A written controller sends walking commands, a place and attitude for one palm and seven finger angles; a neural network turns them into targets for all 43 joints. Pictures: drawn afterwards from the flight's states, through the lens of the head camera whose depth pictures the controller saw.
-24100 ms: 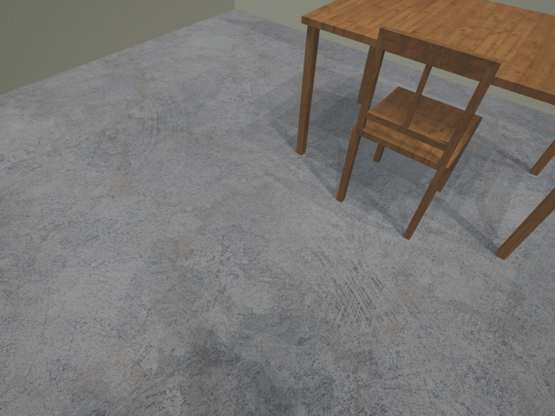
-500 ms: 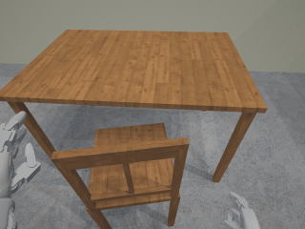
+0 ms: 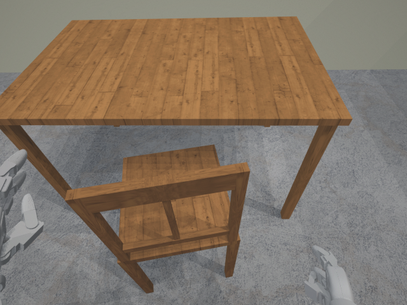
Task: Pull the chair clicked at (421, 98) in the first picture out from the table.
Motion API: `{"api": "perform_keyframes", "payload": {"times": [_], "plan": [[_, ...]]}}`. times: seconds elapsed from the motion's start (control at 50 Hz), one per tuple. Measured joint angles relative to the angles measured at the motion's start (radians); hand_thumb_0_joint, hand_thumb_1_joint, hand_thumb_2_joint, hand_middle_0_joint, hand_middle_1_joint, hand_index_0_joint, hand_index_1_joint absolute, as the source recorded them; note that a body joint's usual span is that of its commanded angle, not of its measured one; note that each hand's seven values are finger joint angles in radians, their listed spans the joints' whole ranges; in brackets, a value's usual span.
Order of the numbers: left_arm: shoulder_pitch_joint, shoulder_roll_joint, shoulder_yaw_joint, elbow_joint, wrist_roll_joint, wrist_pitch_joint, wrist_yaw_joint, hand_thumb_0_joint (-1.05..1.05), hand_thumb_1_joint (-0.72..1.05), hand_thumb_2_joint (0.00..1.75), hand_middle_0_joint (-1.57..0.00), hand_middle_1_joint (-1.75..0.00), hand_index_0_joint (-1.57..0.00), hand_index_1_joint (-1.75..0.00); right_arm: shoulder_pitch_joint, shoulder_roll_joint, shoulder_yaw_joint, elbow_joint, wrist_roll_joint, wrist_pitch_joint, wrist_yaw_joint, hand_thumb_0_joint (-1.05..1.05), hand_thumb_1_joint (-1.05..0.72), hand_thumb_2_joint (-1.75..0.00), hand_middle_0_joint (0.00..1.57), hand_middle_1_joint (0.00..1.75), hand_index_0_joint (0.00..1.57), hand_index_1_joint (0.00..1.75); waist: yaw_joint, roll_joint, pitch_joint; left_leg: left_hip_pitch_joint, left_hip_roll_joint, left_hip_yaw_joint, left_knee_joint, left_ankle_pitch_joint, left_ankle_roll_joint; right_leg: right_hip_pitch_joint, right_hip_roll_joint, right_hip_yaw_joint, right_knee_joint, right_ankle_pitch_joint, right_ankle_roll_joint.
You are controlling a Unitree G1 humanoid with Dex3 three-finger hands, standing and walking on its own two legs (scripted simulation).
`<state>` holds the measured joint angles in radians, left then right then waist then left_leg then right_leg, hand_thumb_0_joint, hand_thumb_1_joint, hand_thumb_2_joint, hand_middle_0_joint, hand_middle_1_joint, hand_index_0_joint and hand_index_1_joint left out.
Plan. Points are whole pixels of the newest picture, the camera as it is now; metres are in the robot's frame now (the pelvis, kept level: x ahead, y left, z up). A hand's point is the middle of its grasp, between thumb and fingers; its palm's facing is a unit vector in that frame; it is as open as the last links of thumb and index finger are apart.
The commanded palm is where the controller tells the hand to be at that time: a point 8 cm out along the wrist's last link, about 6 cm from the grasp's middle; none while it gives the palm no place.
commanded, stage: step back with the hand held close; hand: left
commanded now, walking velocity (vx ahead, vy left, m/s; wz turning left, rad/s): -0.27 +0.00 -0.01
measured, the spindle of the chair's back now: (171, 219) +0.34 +0.12 -0.13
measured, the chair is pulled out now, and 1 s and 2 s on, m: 0.16 0.16 0.16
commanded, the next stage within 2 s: stop stepping back and stand still in 1.20 s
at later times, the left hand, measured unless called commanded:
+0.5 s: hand out of the picture +0.13 +0.28 +0.16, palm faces +0.48 -0.73 -0.49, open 7.4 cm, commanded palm +0.07 +0.31 +0.17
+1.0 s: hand out of the picture +0.09 +0.27 +0.15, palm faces +0.42 -0.80 -0.43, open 7.4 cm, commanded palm +0.02 +0.31 +0.17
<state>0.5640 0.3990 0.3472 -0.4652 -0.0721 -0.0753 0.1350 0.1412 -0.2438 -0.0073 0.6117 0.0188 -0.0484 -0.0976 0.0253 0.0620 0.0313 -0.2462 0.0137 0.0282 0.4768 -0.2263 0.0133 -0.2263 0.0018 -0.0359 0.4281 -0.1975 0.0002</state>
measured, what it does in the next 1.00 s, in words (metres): walks backwards: right foot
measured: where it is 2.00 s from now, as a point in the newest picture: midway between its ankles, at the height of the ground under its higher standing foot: outside the picture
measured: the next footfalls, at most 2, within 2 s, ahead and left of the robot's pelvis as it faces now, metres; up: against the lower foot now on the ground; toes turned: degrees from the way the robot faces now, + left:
right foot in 0.78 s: -0.03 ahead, -0.12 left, +0.00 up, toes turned +7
right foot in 1.40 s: -0.25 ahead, -0.11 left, +0.00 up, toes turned -2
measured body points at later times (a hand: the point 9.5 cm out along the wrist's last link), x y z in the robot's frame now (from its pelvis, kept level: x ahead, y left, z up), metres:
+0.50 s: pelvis -0.06 +0.00 -0.02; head -0.04 +0.01 +0.43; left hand +0.10 +0.31 +0.18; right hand +0.12 -0.23 -0.10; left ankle +0.02 +0.11 -0.74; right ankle +0.02 -0.12 -0.74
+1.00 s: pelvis -0.11 +0.01 -0.02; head -0.09 +0.03 +0.43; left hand +0.06 +0.31 +0.18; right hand +0.09 -0.22 -0.09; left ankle -0.03 +0.10 -0.73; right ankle -0.07 -0.12 -0.74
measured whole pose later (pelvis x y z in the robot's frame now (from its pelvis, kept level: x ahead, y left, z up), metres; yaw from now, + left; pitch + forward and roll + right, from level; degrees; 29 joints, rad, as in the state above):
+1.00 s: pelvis -0.11 +0.01 -0.02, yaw +2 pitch +1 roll -2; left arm 0.52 0.43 0.38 -0.56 -0.05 -0.15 0.15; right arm 0.14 -0.20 -0.01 0.66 0.01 -0.09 -0.07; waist 0.02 0.00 0.01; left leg -0.48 0.01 0.01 0.71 -0.26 -0.01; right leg -0.33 0.07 0.06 0.58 -0.26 0.00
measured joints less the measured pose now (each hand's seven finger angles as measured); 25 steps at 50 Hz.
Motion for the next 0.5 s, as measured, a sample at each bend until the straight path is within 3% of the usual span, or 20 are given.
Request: {"api": "perform_keyframes", "payload": {"times": [0.16, 0.34, 0.42, 0.5], "plan": [[-0.016, 0.015, 0.036, -0.022, 0.003, -0.014, 0.026, 0.02, 0.89, 0.90, -0.21, -0.30, -0.22, -0.30, 0.005, 0.006, 0.001, 0.001, 0.004, -0.001, -0.005, 0.02, -0.91, -0.90, 0.20, 0.30, 0.20, 0.30, 0.005, -0.001, 0.000, -0.063, -0.004, -0.002, 0.047, 0.012, 0.007, -0.060, -0.005, -0.002, 0.045, 0.012, 0.003], [-0.016, 0.005, 0.033, -0.037, 0.022, -0.034, 0.047, 0.02, 0.89, 0.90, -0.21, -0.30, -0.22, -0.30, 0.033, 0.008, 0.010, -0.001, 0.001, -0.017, -0.009, 0.02, -0.91, -0.90, 0.20, 0.30, 0.20, 0.30, -0.010, -0.015, -0.009, -0.126, 0.000, -0.012, 0.091, 0.023, 0.017, -0.106, -0.001, -0.010, 0.059, 0.034, 0.007], [-0.026, 0.025, 0.058, -0.049, 0.041, -0.052, 0.046, 0.02, 0.89, 0.90, -0.21, -0.30, -0.22, -0.30, 0.052, 0.014, 0.010, -0.015, -0.002, -0.035, -0.009, 0.02, -0.91, -0.90, 0.20, 0.30, 0.20, 0.30, -0.020, -0.034, 0.007, -0.143, -0.013, -0.022, 0.117, 0.025, 0.020, -0.127, 0.011, 0.019, 0.108, 0.025, 0.010], [-0.027, 0.022, 0.080, -0.058, 0.045, -0.070, 0.045, 0.02, 0.89, 0.90, -0.21, -0.30, -0.22, -0.30, 0.055, 0.014, 0.008, -0.011, -0.002, -0.047, -0.001, 0.02, -0.90, -0.90, 0.20, 0.30, 0.20, 0.30, -0.012, -0.033, 0.011, -0.166, -0.007, -0.025, 0.169, -0.010, 0.020, -0.145, 0.016, 0.016, 0.150, 0.005, 0.001]]}}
